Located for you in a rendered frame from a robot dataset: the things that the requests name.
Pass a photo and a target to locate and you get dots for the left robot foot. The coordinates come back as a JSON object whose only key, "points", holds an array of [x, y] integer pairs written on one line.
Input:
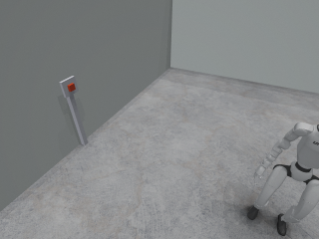
{"points": [[281, 225]]}

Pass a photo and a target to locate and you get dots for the robot left thigh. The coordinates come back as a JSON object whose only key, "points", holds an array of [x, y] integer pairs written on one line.
{"points": [[308, 199]]}

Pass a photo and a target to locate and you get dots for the button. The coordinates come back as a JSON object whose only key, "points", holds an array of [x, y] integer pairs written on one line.
{"points": [[71, 87]]}

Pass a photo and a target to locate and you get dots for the panel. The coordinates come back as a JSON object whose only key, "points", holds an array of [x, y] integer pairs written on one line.
{"points": [[73, 107]]}

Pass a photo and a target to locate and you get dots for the right robot upper arm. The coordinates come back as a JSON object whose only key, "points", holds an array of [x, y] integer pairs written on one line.
{"points": [[300, 129]]}

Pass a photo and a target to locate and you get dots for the robot right hand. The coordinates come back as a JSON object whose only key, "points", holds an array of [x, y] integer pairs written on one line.
{"points": [[260, 171]]}

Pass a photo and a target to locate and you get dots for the right robot forearm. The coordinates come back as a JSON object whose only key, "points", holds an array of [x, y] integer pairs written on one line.
{"points": [[272, 155]]}

